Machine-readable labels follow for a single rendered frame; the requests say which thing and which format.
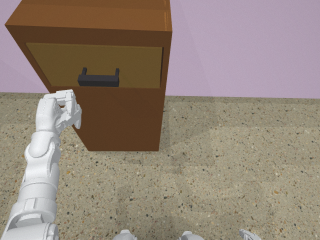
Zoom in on left robot hand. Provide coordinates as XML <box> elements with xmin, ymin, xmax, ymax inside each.
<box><xmin>35</xmin><ymin>89</ymin><xmax>82</xmax><ymax>137</ymax></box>

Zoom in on left robot upper arm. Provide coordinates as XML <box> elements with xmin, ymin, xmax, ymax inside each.
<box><xmin>2</xmin><ymin>222</ymin><xmax>60</xmax><ymax>240</ymax></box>

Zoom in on robot shin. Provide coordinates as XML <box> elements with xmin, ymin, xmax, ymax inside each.
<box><xmin>181</xmin><ymin>231</ymin><xmax>192</xmax><ymax>237</ymax></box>
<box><xmin>120</xmin><ymin>229</ymin><xmax>130</xmax><ymax>234</ymax></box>

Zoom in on cabinet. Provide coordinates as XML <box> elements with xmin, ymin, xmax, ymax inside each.
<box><xmin>5</xmin><ymin>0</ymin><xmax>173</xmax><ymax>152</ymax></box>

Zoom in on robot left shin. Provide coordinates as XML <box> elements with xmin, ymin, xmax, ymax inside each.
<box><xmin>120</xmin><ymin>229</ymin><xmax>130</xmax><ymax>234</ymax></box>

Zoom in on robot right shin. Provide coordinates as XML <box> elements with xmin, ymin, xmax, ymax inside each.
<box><xmin>181</xmin><ymin>231</ymin><xmax>192</xmax><ymax>237</ymax></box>

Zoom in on robot left forearm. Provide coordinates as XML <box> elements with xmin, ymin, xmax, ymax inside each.
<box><xmin>0</xmin><ymin>130</ymin><xmax>61</xmax><ymax>240</ymax></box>

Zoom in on handle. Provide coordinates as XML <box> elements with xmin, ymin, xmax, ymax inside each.
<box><xmin>77</xmin><ymin>67</ymin><xmax>120</xmax><ymax>87</ymax></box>

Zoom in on right robot hand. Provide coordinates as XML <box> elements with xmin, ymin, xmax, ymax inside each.
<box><xmin>239</xmin><ymin>229</ymin><xmax>262</xmax><ymax>240</ymax></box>

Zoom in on drawer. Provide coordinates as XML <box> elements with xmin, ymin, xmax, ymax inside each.
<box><xmin>26</xmin><ymin>42</ymin><xmax>163</xmax><ymax>88</ymax></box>

